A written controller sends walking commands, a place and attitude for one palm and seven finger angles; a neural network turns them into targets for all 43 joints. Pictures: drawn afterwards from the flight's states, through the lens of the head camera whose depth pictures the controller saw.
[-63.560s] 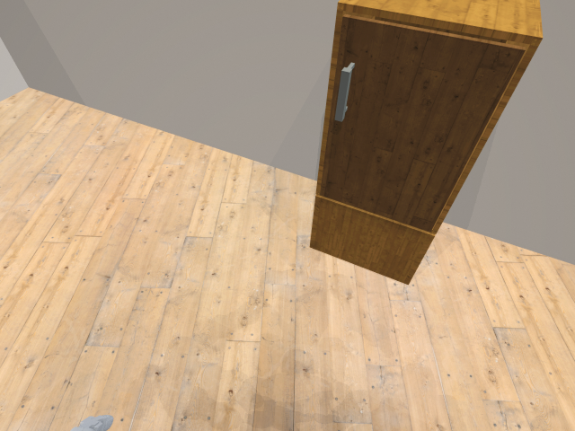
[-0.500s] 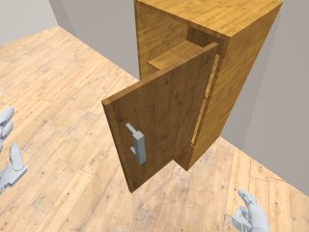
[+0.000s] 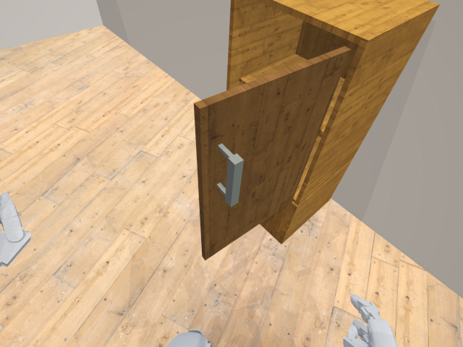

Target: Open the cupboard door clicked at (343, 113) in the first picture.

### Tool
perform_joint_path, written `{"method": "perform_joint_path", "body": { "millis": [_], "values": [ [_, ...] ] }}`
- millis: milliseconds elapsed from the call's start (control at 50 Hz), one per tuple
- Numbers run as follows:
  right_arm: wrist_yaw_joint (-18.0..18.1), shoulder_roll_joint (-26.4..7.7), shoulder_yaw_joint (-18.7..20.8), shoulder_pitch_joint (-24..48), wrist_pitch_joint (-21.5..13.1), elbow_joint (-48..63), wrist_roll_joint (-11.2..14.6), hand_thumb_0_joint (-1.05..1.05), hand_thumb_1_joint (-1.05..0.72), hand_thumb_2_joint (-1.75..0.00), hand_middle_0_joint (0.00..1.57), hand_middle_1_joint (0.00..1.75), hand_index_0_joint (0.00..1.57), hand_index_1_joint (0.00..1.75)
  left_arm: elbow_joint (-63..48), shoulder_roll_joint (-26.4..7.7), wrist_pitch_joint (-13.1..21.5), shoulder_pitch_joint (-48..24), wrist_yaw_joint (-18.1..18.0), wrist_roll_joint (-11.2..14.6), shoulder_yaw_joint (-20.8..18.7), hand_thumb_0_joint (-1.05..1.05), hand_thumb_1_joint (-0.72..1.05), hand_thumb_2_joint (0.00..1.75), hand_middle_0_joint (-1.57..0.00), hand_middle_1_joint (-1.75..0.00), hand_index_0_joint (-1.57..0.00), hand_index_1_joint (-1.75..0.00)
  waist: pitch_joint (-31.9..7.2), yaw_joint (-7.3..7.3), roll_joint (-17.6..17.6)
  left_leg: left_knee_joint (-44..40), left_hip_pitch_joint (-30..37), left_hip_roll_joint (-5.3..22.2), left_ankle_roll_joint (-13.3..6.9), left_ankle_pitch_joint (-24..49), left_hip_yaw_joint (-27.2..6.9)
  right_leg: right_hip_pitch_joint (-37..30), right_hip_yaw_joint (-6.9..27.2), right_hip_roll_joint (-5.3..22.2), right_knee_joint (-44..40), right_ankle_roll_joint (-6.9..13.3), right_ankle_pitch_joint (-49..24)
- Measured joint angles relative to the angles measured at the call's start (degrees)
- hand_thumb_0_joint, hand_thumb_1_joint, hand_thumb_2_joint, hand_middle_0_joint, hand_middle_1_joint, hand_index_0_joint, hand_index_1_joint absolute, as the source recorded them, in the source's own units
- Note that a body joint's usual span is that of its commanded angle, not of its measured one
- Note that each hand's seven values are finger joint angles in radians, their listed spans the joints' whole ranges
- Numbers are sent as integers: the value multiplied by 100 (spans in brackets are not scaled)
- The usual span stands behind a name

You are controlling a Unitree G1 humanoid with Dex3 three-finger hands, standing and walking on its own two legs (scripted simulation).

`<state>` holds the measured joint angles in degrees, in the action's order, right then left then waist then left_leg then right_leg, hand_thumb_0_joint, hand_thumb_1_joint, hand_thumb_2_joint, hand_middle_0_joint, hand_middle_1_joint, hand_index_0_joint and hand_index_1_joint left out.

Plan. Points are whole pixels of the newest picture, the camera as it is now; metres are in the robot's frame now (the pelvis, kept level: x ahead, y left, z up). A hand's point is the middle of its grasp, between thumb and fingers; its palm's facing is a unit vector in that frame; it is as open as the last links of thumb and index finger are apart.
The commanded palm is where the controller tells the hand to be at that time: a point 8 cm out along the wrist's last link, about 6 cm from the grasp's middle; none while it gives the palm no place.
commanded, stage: step back with the hand held close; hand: left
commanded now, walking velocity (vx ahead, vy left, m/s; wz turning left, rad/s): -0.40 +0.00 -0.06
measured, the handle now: (227, 175) +0.43 +0.04 +0.03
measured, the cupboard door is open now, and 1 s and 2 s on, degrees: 85 85 85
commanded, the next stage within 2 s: stop stepping back and stand still in 0.24 s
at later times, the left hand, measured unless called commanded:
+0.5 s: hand out of the picture +0.15 +0.26 +0.18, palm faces +0.32 -0.85 -0.42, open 7.4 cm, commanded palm +0.07 +0.30 +0.19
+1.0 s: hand out of the picture +0.08 +0.27 +0.18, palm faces +0.42 -0.83 -0.37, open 7.4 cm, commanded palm +0.02 +0.31 +0.19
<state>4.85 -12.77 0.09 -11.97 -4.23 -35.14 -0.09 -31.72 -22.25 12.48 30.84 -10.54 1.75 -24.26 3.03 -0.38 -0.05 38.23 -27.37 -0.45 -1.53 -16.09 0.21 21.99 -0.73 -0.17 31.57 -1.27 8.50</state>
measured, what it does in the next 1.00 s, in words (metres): walks backwards: right foot, then left foot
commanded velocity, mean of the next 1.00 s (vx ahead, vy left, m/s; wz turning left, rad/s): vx -0.02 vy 0.00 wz -0.02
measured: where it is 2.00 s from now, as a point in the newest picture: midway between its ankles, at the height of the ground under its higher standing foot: outside the picture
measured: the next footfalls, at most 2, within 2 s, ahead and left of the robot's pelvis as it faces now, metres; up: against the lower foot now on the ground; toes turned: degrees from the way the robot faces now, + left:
right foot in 0.30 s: -0.14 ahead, -0.12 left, +0.00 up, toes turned -2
left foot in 0.44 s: +0.04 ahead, +0.07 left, +0.00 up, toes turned -3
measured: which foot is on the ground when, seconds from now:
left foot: down 0.00-0.30, up 0.32-0.42, down 0.44-0.70, up 0.72-0.92, down 0.94-1.00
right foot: down 0.00-0.02, up 0.04-0.28, down 0.30-0.44, up 0.46-0.68, down 0.70-1.00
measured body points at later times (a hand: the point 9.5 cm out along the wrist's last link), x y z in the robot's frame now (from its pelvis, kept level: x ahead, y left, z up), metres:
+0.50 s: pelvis -0.09 +0.01 +0.01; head -0.07 +0.04 +0.45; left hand +0.12 +0.30 +0.20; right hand +0.07 -0.23 -0.06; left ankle +0.00 +0.08 -0.72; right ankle -0.18 -0.11 -0.70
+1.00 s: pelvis -0.14 +0.02 +0.01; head -0.16 +0.03 +0.46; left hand +0.05 +0.31 +0.20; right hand -0.03 -0.24 -0.07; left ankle -0.12 +0.15 -0.72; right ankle -0.16 -0.06 -0.72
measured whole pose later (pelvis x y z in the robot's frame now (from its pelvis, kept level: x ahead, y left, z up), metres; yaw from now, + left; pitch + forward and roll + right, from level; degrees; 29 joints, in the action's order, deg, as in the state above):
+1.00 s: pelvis -0.14 +0.02 +0.01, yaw -3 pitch -2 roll +0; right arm 5.5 -12.9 0.5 -15.9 -7.8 -39.5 -0.4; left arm -25.1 -20.6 10.8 28.3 -9.8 1.7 -22.6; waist -1.5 0.8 1.9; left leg 31.2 -14.0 2.3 0.4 -14.7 3.6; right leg 12.5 -4.5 -0.3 32.8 2.4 18.8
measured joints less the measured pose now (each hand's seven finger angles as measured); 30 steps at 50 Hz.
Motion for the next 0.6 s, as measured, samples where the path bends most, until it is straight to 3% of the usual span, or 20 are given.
{"method": "perform_joint_path", "body": {
  "millis": [40, 100, 160, 220, 280, 300, 360, 400, 420, 440, 460, 500, 540, 600],
  "values": [
    [32, -16, 7, 38, 11, -16, 3, 1, -90, -90, 20, 30, 21, 30, 9, -22, -2, -96, -7, 1, -1, 1, 89, 90, -21, -30, -21, -30, 34, 23, -29, -77, -35, 28, -95, 291, 10, 104, 6, -33, 163, -20, 374],
    [52, 86, 78, 69, -82, -7, -46, 1, -90, -90, 20, 30, 21, 30, 56, -192, -40, -277, 34, -30, -122, 1, 89, 90, -21, -30, -21, -30, 89, 128, -173, -409, -59, 162, -265, 1085, -79, 354, 170, -384, 1691, 9, 1246],
    [-81, 277, 91, 105, -190, -115, -63, 1, -90, -90, 20, 30, 20, 30, 40, -363, 2, -263, 23, 44, -289, 1, 89, 90, -21, -30, -21, -30, -28, 101, -111, -781, -81, 227, -221, 1385, -85, 173, 190, -561, 2631, 90, 1727],
    [-194, 366, 24, 143, -265, -154, -77, 1, -90, -90, 20, 30, 20, 30, -38, -304, -39, -100, -4, 156, -281, 1, 89, 90, -21, -30, -21, -30, -264, 20, -89, -1266, -147, 291, -151, 1711, -1, -475, 14, -529, 2048, 196, 2103],
    [-273, 422, -55, 250, -291, -123, -110, 1, -90, -90, 20, 30, 21, 30, -99, -278, -44, 5, 50, 250, -216, 1, 89, 90, -21, -30, -21, -30, -452, -110, 36, -1590, -338, 279, -24, 1938, 202, -1338, -57, -385, 242, 402, 2078],
    [-290, 444, -96, 337, -279, -83, -115, 1, -90, -90, 20, 30, 21, 30, -152, -329, -9, 32, 65, 260, -257, 1, 89, 90, -20, -30, -21, -30, -464, -213, 214, -1421, -524, 219, 79, 1740, 369, -1504, 132, -214, -376, 493, 1784],
    [-227, 318, -127, 502, -208, -305, -127, 1, -90, -90, 20, 30, 21, 31, -38, -194, 68, -178, 184, 152, 58, 1, 89, 90, -21, -30, -21, -30, -272, -306, 52, -46, -750, 183, 316, 334, 194, -1503, 244, -269, -388, 203, 1435],
    [-160, 333, -179, 382, -113, -348, -56, 1, -90, -90, 20, 30, 21, 31, -57, -258, -1, -176, 248, 115, 115, 1, 89, 90, -21, -30, -21, -30, -329, -243, 212, 311, -459, 14, 311, 83, 231, -1544, 297, -157, -375, 114, 1471],
    [-119, 317, -214, 310, -83, -299, -21, 1, -90, -90, 20, 30, 21, 31, -82, -283, -53, -138, 266, 126, 84, 1, 89, 90, -21, -30, -21, -30, -363, -178, 253, 38, -156, -25, 282, 495, 261, -1507, 272, -125, -270, 89, 1492],
    [-89, 259, -226, 250, -90, -216, 5, 1, -90, -90, 20, 30, 21, 31, -112, -289, -117, -100, 276, 150, 44, 1, 89, 90, -21, -30, -21, -30, -389, -121, 182, -357, 163, 10, 117, 996, 232, -1389, 178, -164, -29, 55, 1501],
    [-69, 260, -186, 254, -134, -190, 26, 1, -90, -90, 20, 30, 21, 31, -88, -347, -175, -142, 284, 180, -12, 1, 89, 90, -21, -30, -21, -30, -345, -37, 217, -553, 290, -37, -85, 829, 246, -1211, 150, -137, 349, 51, 1545],
    [-82, 312, -119, 290, -266, -179, 12, 1, -90, -90, 20, 30, 21, 30, 97, -451, -223, -297, 284, 217, -85, 1, 89, 90, -21, -30, -21, -30, -178, 62, 374, -793, 428, -148, -282, 804, 326, -844, 339, -165, 1091, 79, 1992],
    [-110, 328, -124, 241, -387, -129, -37, 1, -90, -90, 20, 30, 21, 30, 150, -473, -298, -251, 245, 229, -142, 1, 89, 90, -21, -30, -21, -30, -108, 179, 399, -1182, 603, -146, -289, 1054, 323, -606, 338, -258, 1372, 110, 2046],
    [-132, 311, -149, 18, -444, -13, -83, 1, -90, -90, 20, 30, 21, 30, 13, -466, -325, 144, 176, 198, -177, 1, 89, 90, -21, -30, -21, -30, -182, 307, 340, -1724, 812, -88, -175, 1287, 277, -594, 69, -322, 1005, 181, 1934]
  ]
}}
